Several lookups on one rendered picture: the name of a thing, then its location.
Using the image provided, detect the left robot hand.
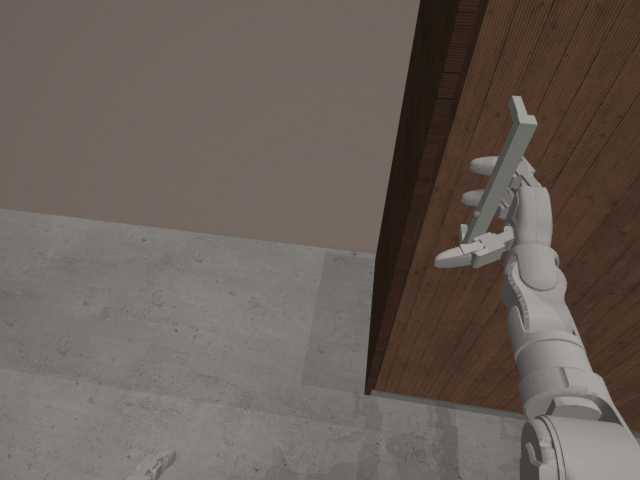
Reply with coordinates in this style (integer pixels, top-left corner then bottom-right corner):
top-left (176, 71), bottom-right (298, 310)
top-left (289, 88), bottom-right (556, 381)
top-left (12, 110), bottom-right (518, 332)
top-left (125, 449), bottom-right (176, 480)

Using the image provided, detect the right robot hand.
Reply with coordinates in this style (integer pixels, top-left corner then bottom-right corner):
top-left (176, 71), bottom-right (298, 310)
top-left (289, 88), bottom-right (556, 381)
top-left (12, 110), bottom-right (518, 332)
top-left (434, 156), bottom-right (553, 268)

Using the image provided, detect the handle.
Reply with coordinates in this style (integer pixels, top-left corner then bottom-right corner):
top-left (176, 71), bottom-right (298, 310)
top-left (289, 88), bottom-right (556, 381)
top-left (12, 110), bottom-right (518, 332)
top-left (459, 96), bottom-right (538, 244)

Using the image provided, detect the wardrobe door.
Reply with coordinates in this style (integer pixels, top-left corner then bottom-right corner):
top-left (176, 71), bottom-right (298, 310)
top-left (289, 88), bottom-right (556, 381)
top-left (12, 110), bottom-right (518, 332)
top-left (375, 0), bottom-right (640, 432)

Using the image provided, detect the right robot upper arm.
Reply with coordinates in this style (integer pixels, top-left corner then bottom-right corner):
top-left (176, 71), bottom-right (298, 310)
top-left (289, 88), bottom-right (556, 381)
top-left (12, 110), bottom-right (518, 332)
top-left (520, 415), bottom-right (640, 480)

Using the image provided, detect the robot right forearm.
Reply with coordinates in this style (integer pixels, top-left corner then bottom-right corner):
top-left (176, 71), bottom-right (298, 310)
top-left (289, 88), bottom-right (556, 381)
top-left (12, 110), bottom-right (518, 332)
top-left (500, 244), bottom-right (640, 451)

